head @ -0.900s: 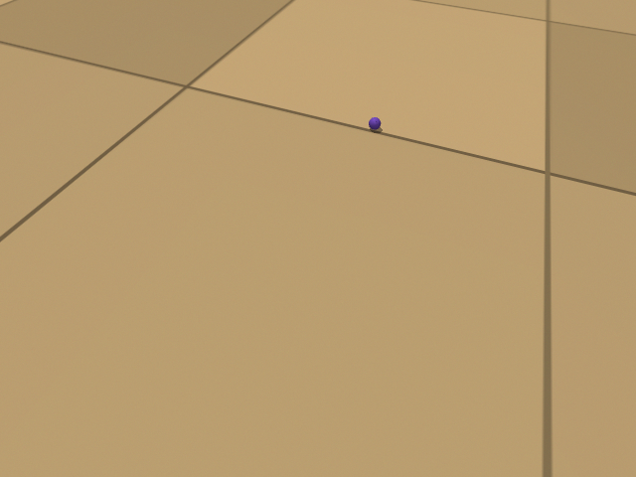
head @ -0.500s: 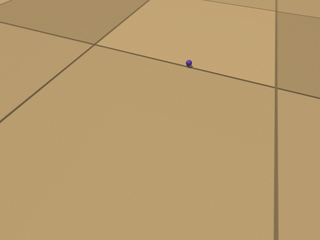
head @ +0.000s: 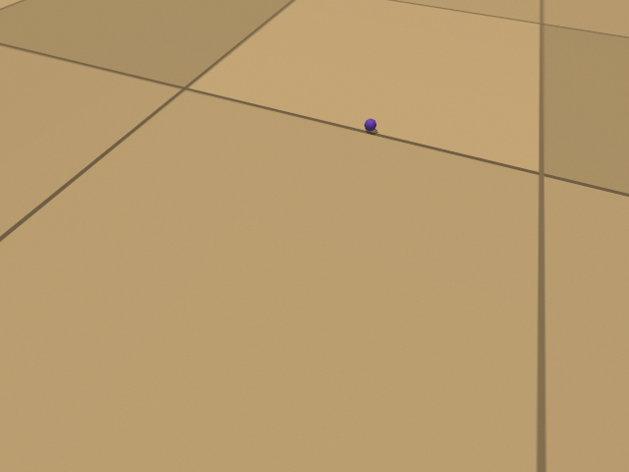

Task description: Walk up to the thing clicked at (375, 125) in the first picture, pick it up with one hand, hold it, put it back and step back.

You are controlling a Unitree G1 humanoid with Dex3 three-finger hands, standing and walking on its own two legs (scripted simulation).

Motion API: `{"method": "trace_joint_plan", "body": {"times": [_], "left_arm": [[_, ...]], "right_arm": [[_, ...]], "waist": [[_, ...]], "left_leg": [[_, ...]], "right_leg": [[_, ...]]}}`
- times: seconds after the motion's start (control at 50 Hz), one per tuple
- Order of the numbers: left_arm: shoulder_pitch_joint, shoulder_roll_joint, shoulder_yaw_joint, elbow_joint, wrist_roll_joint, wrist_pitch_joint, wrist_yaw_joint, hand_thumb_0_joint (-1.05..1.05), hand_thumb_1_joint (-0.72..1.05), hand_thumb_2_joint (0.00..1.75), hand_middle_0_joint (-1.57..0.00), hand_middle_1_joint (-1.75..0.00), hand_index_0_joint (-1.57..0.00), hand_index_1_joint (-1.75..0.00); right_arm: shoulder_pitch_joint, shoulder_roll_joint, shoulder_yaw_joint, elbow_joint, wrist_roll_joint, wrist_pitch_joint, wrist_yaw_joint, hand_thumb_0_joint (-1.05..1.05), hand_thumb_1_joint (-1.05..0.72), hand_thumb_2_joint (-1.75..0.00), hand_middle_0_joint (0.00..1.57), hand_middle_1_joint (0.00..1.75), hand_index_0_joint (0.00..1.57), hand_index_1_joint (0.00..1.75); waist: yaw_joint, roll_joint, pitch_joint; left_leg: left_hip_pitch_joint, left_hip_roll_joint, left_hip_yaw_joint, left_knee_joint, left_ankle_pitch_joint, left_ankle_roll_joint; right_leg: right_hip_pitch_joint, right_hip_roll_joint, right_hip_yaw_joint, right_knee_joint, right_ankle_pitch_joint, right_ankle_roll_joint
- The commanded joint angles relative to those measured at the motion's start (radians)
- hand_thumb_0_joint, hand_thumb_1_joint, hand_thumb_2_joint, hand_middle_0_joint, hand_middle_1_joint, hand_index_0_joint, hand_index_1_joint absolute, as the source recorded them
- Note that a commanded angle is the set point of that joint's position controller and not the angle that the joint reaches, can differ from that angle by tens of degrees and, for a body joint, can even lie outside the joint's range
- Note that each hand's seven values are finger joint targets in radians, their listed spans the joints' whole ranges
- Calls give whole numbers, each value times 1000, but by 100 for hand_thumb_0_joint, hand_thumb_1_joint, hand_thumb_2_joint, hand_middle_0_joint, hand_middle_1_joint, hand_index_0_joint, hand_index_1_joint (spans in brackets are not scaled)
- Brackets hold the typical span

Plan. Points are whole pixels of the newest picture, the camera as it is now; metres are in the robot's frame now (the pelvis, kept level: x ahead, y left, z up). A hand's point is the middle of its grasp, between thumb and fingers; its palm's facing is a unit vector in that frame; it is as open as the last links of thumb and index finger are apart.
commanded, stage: stand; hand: left
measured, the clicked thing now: (370, 124) +1.94 -0.31 -0.75
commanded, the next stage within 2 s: walk up in 0.22 s
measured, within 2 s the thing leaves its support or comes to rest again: neither
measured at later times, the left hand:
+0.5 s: hand (144, 461) +0.17 +0.24 -0.14, palm faces -0.15 -0.91 -0.39, open 7.4 cm
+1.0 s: hand (238, 332) +0.38 +0.14 -0.18, palm faces -0.21 -0.92 -0.34, open 7.4 cm
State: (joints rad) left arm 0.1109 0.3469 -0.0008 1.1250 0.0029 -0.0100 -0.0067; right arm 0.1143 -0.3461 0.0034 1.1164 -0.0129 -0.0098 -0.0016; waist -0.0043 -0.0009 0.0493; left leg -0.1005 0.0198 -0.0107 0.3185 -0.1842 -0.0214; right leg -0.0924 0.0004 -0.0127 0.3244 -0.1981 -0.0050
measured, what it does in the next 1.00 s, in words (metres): walks ahead: right foot, then left foot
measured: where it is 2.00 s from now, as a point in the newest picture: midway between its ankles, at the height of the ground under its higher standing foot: (391, 299)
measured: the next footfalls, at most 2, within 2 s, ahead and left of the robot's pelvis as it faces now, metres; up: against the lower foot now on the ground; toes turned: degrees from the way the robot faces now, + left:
right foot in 0.54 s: +0.16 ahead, -0.23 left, +0.00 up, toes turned -13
left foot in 0.96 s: +0.49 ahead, -0.02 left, +0.00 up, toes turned -7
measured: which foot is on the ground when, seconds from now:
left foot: down 0.00-0.54, up 0.56-0.94, down 0.96-1.00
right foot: down 0.00-0.26, up 0.28-0.52, down 0.54-0.98, up 1.00-1.00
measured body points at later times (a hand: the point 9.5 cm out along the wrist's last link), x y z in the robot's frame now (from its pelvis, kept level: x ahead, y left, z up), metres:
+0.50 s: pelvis +0.06 -0.05 -0.02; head +0.05 -0.07 +0.43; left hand +0.17 +0.28 -0.11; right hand +0.06 -0.40 -0.13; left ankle -0.01 +0.13 -0.75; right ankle +0.11 -0.21 -0.73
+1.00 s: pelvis +0.31 -0.13 -0.03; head +0.34 -0.12 +0.41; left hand +0.40 +0.19 -0.16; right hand +0.37 -0.47 -0.12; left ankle +0.45 -0.02 -0.75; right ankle +0.13 -0.22 -0.73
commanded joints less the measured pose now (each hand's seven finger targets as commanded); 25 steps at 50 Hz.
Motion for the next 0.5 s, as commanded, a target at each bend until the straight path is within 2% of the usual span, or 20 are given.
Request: {"method": "trace_joint_plan", "body": {"times": [0.0, 0.12, 0.18, 0.2, 0.22, 0.24, 0.26, 0.28, 0.3, 0.32, 0.34, 0.38, 0.42, 0.44, 0.46, 0.48], "left_arm": [[-40, 214, 42, -55, 2, -25, 17, 0, 90, 90, -20, -30, -20, -30], [-37, 214, 43, -54, 4, -22, 17, 0, 90, 90, -20, -30, -20, -30], [-35, 209, 41, -55, 3, -24, 15, 0, 90, 90, -20, -30, -20, -30], [10, 325, 121, -145, 29, -30, -27, 0, 90, 90, -20, -30, -20, -30], [-59, 296, 117, -153, 36, -23, -45, 0, 90, 90, -20, -30, -20, -30], [-159, 255, 112, -195, 39, -21, -60, 0, 90, 90, -20, -30, -20, -30], [-212, 238, 109, -235, 44, -22, -66, 0, 90, 90, -20, -30, -20, -30], [-201, 253, 111, -247, 42, -29, -70, 0, 90, 90, -20, -30, -20, -30], [-152, 278, 114, -236, 37, -36, -77, 0, 90, 90, -20, -30, -20, -30], [-87, 281, 118, -227, 32, -34, -91, 0, 90, 90, -20, -30, -20, -30], [-24, 283, 123, -215, 25, -29, -104, 0, 90, 90, -20, -30, -20, -30], [-5, 271, 125, -215, 26, -24, -122, 0, 90, 90, -20, -30, -20, -30], [-12, 267, 131, -223, 27, -23, -127, 0, 90, 90, -20, -30, -20, -30], [8, 268, 134, -217, 26, -25, -125, 0, 90, 90, -20, -30, -20, -30], [52, 267, 138, -205, 27, -28, -120, 0, 90, 90, -20, -30, -20, -30], [126, 269, 141, -181, 29, -32, -112, 0, 90, 90, -20, -30, -20, -30]], "right_arm": [[-27, -202, -36, -56, 4, -22, -11, 0, -90, -90, 20, 30, 20, 30], [-28, -204, -38, -53, 4, -20, -10, 0, -90, -90, 20, 30, 20, 30], [-31, -208, -37, -55, 3, -23, -10, 0, -90, -90, 20, 30, 20, 30], [53, -339, -121, -124, -21, -57, 7, 0, -90, -90, 20, 30, 20, 30], [82, -351, -137, -104, -30, -65, 16, 0, -90, -90, 20, 30, 20, 30], [135, -364, -154, -104, -28, -70, 16, 0, -90, -90, 20, 30, 20, 30], [164, -385, -166, -118, -30, -77, 17, 0, -90, -90, 20, 30, 20, 30], [128, -397, -170, -142, -26, -87, 16, 0, -90, -90, 20, 30, 20, 30], [91, -376, -162, -164, -24, -95, 17, 0, -90, -90, 20, 30, 20, 30], [57, -361, -158, -180, -28, -99, 19, 0, -90, -90, 20, 30, 20, 30], [4, -371, -161, -204, -32, -98, 23, 0, -90, -90, 20, 30, 20, 30], [-39, -362, -162, -225, -41, -99, 35, 0, -90, -90, 20, 30, 20, 30], [-33, -364, -164, -225, -45, -98, 42, 0, -90, -90, 20, 30, 20, 30], [-32, -363, -163, -225, -42, -96, 43, 0, -90, -90, 20, 30, 20, 30], [-50, -363, -163, -226, -42, -90, 44, 0, -90, -90, 20, 30, 20, 30], [-71, -356, -159, -231, -36, -83, 43, 0, -90, -90, 20, 30, 20, 30]], "waist": [[1, 10, -72], [4, 0, -61], [8, 14, -75], [-20, -10, -193], [-55, 48, -102], [-105, 137, -9], [-129, 171, 55], [-98, 114, 86], [-61, 45, 49], [-27, 59, 11], [12, 120, -1], [17, 188, 11], [13, 177, 24], [21, 164, 20], [46, 147, 12], [87, 97, -6]], "left_leg": [[12, 108, -76, -35, 158, 41], [2, 107, -81, -49, 116, 40], [9, 110, -77, -41, 157, 43], [108, 113, -90, 49, -387, 115], [157, 153, -140, 11, -542, 146], [203, 263, -281, -99, -623, 202], [179, 414, -417, -200, -628, 270], [126, 469, -461, -222, -588, 293], [110, 430, -411, -222, -558, 278], [102, 388, -331, -223, -566, 261], [55, 360, -257, -227, -560, 243], [-35, 281, -93, -202, -460, 202], [-96, 245, -7, -166, -402, 179], [-123, 235, 20, -133, -397, 169], [-154, 227, 50, -67, -394, 166], [-212, 210, 89, 29, -418, 156]], "right_leg": [[5, -133, 104, -49, 185, -24], [-8, -125, 100, -57, 126, -24], [13, -132, 102, -44, 179, -27], [-105, -78, 142, 59, -342, -60], [-335, -64, 109, 150, -428, -56], [-548, -33, 49, 340, -331, -36], [-683, -53, 63, 526, -283, -26], [-697, -114, 145, 585, -259, -30], [-655, -137, 162, 612, -222, -25], [-608, -147, 139, 591, -211, -16], [-532, -147, 104, 566, -206, -4], [-409, -128, 30, 457, -172, 10], [-297, -115, -16, 370, -121, 13], [-239, -102, -39, 353, -91, 13], [-163, -88, -75, 311, -67, 9], [-57, -70, -109, 267, -4, 6]]}}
